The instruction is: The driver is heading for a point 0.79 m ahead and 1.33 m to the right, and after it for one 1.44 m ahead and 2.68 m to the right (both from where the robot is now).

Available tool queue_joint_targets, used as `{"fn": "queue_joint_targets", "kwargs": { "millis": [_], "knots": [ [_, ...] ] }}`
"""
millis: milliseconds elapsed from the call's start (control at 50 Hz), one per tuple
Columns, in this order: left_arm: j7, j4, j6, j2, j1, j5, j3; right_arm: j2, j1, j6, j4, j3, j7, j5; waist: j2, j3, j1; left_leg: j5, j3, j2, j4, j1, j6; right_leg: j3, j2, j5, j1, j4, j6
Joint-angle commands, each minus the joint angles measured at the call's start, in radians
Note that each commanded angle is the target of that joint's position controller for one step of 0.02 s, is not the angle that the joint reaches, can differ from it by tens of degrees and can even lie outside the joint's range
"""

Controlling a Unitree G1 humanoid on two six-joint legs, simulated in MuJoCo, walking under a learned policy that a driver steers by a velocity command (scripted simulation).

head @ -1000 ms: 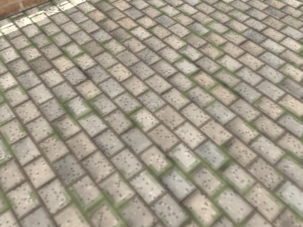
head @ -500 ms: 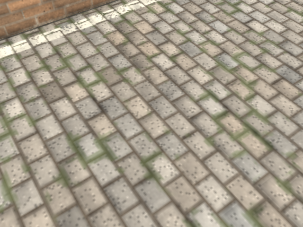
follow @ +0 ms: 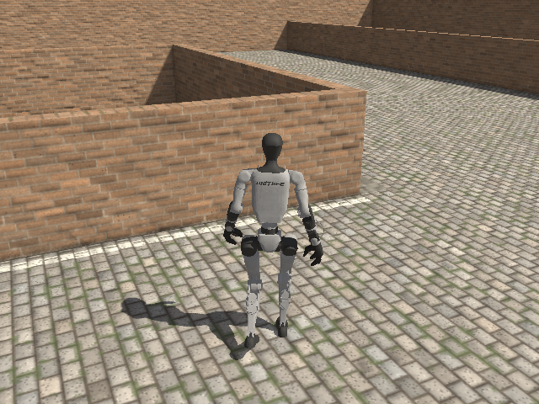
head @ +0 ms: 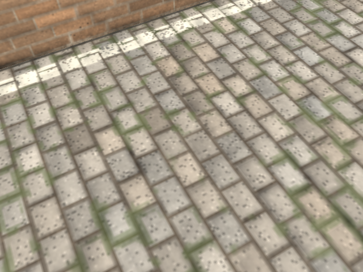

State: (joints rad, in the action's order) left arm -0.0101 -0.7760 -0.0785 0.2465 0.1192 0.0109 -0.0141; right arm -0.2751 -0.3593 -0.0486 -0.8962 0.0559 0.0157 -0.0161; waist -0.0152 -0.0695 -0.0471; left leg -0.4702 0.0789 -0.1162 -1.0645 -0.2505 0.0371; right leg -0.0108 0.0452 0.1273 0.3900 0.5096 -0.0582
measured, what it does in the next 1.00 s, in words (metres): steps on the spot, turning right: left foot, then right foot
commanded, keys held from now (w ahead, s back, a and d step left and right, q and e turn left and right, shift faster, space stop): e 1.00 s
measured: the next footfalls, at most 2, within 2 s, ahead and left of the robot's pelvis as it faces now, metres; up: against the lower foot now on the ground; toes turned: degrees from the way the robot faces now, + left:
left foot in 0.44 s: +0.13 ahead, +0.10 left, +0.00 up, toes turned -20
right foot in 0.94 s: +0.01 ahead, -0.08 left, +0.00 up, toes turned -33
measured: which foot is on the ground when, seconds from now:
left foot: up 0.00-0.42, down 0.44-0.92, up 0.94-1.00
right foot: down 0.00-0.46, up 0.48-0.92, down 0.94-1.00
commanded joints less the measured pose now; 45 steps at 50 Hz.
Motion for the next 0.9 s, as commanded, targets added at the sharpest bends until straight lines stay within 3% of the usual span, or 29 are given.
{"fn": "queue_joint_targets", "kwargs": {
  "millis": [20,60,120,240,300,360,420,440,460,480,500,520,540,580,600,660,720,860,900],
  "knots": [
    [0.003,0.002,0.008,0.097,0.121,-0.019,-0.031,-0.087,-0.007,0.011,0.065,0.013,-0.007,-0.024,0.070,0.124,0.036,0.058,-0.009,0.105,-0.100,-0.258,-0.031,0.322,-0.278,-0.774,-0.330,-0.154,-0.198],
    [0.003,-0.015,0.013,0.125,0.134,-0.014,-0.041,-0.068,-0.021,0.033,0.067,0.007,-0.010,-0.023,0.093,0.141,0.009,0.084,-0.027,0.103,-0.049,-0.188,-0.048,0.275,-0.230,-0.787,-0.259,-0.169,-0.180],
    [0.003,-0.019,0.023,0.161,0.150,-0.006,-0.058,-0.059,0.005,0.053,0.081,0.001,-0.003,-0.015,0.094,0.171,0.002,0.097,-0.043,0.097,0.012,-0.180,-0.070,0.268,-0.212,-0.721,-0.214,-0.179,-0.191],
    [0.012,-0.014,0.073,0.176,0.198,0.003,-0.080,-0.068,0.168,0.083,0.130,-0.003,0.011,-0.009,0.125,0.125,0.051,0.127,-0.028,0.102,0.148,-0.221,-0.075,0.391,-0.180,-0.099,-0.141,-0.241,-0.168],
    [0.014,-0.010,0.090,0.181,0.207,0.009,-0.091,-0.065,0.215,0.080,0.148,-0.009,0.019,-0.001,0.139,0.099,0.071,0.104,-0.020,0.085,0.229,-0.209,-0.071,0.453,-0.171,0.019,-0.142,-0.237,-0.163],
    [0.012,-0.004,0.103,0.186,0.197,0.014,-0.099,-0.066,0.212,0.066,0.158,-0.014,0.030,0.014,0.154,0.101,0.074,0.064,-0.014,0.057,0.337,-0.148,-0.054,0.510,-0.168,-0.057,-0.160,-0.202,-0.154],
    [0.011,0.007,0.117,0.183,0.143,0.003,-0.102,-0.064,0.117,0.046,0.143,-0.017,0.042,0.023,0.148,0.101,0.020,0.146,-0.016,0.042,0.620,0.027,-0.025,0.539,-0.128,-0.087,-0.124,-0.149,-0.092],
    [0.014,0.016,0.117,0.162,0.132,-0.006,-0.097,-0.094,0.088,0.036,0.138,-0.009,0.049,0.014,0.110,0.101,0.010,0.196,0.028,0.099,0.753,0.124,-0.011,0.511,-0.082,0.026,-0.060,-0.103,-0.042],
    [0.015,0.022,0.115,0.087,0.196,-0.013,-0.080,-0.172,0.117,0.035,0.157,0.004,0.057,-0.002,-0.086,0.120,0.063,0.140,0.244,0.326,0.861,0.196,0.044,0.362,0.023,0.303,0.023,0.080,0.018],
    [0.025,0.029,0.113,0.119,0.199,-0.010,-0.091,-0.239,0.213,0.042,0.194,0.016,0.050,-0.010,-0.208,0.059,0.077,0.311,0.441,0.499,0.885,0.111,0.151,0.142,0.159,0.450,0.167,0.286,0.046],
    [0.025,0.018,0.115,0.189,0.186,0.020,-0.107,-0.186,0.187,0.047,0.187,0.011,0.043,-0.010,-0.100,0.064,0.077,0.474,0.368,0.504,0.836,0.061,0.204,0.134,0.067,0.435,0.125,0.464,0.058],
    [0.019,0.003,0.119,0.186,0.196,0.019,-0.112,-0.124,0.219,0.046,0.195,-0.006,0.038,-0.001,-0.057,0.059,0.101,0.545,0.269,0.443,0.811,0.042,0.191,0.130,0.054,0.387,0.106,0.533,0.062],
    [0.014,-0.011,0.128,0.173,0.211,0.019,-0.111,-0.100,0.246,0.047,0.203,-0.013,0.035,-0.001,-0.056,0.048,0.113,0.589,0.168,0.380,0.796,0.039,0.163,0.118,0.049,0.338,0.105,0.596,0.073],
    [-0.003,-0.017,0.144,0.163,0.214,0.015,-0.106,-0.099,0.240,0.047,0.215,-0.014,0.039,-0.006,-0.122,0.067,0.102,0.689,0.069,0.327,0.766,0.097,0.148,0.087,0.042,0.296,0.140,0.674,0.097],
    [-0.009,-0.009,0.148,0.159,0.189,0.010,-0.103,-0.102,0.213,0.049,0.210,-0.012,0.037,-0.008,-0.121,0.070,0.086,0.718,0.045,0.322,0.757,0.122,0.150,0.076,0.037,0.287,0.154,0.670,0.107],
    [-0.020,0.021,0.155,0.143,0.114,0.003,-0.091,-0.124,0.130,0.049,0.187,0.001,0.035,-0.008,-0.126,0.079,0.037,0.747,0.032,0.349,0.737,0.230,0.170,0.060,0.016,0.287,0.194,0.583,0.128],
    [-0.028,0.043,0.160,0.132,0.073,0.001,-0.081,-0.145,0.101,0.048,0.176,0.013,0.030,-0.010,-0.140,0.088,0.018,0.738,0.018,0.381,0.727,0.259,0.182,0.037,-0.006,0.313,0.162,0.480,0.125],
    [-0.035,0.089,0.155,0.118,0.042,-0.014,-0.064,-0.190,0.123,0.054,0.171,0.036,0.002,-0.014,-0.178,0.109,0.017,0.712,-0.060,0.413,0.662,0.163,0.158,-0.056,-0.016,0.329,-0.068,0.189,0.061],
    [-0.030,0.082,0.143,0.112,0.086,-0.008,-0.062,-0.198,0.143,0.062,0.168,0.041,0.000,-0.001,-0.147,0.118,0.059,0.630,-0.106,0.401,0.575,0.107,0.106,-0.072,-0.002,0.194,-0.187,-0.016,0.033]
  ]
}}
Over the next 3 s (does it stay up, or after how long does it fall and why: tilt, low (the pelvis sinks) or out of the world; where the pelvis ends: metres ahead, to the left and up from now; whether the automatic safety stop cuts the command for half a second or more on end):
stays up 0.05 0.03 0.02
